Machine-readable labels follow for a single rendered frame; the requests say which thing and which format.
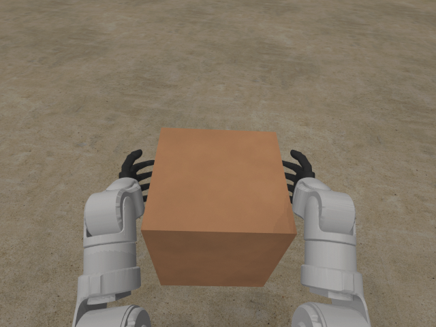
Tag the left robot upper arm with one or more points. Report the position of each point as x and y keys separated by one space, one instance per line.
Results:
x=124 y=316

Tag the robot left forearm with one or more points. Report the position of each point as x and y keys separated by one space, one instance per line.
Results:
x=109 y=269

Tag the robot left hand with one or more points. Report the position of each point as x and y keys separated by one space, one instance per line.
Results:
x=129 y=170

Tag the carton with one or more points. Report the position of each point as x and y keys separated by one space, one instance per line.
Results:
x=218 y=210

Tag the robot right forearm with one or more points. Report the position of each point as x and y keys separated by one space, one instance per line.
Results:
x=330 y=267

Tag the robot right hand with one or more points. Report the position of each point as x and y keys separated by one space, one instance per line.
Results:
x=303 y=171

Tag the right robot upper arm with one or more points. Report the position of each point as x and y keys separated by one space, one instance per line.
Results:
x=315 y=314

